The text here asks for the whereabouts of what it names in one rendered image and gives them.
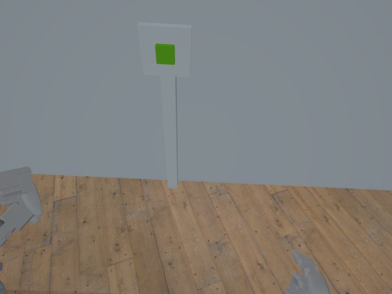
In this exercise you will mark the robot left hand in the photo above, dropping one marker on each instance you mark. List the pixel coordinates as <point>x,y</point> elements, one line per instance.
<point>18,191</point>

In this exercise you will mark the button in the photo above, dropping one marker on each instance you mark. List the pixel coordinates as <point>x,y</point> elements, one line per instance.
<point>165,54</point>

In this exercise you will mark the panel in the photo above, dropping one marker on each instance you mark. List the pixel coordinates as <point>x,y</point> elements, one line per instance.
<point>179,35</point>

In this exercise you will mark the robot right hand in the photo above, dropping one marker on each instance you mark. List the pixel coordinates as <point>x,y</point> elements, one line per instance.
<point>315,283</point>

